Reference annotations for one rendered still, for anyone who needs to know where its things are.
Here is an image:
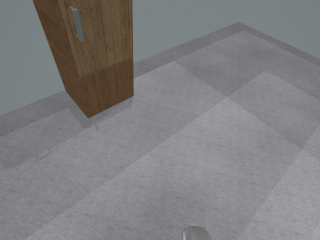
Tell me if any handle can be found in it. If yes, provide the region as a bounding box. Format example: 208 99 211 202
69 6 85 42

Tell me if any cupboard door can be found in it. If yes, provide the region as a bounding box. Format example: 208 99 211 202
58 0 132 77

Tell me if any robot right thigh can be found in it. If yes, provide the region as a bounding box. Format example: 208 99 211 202
181 225 214 240

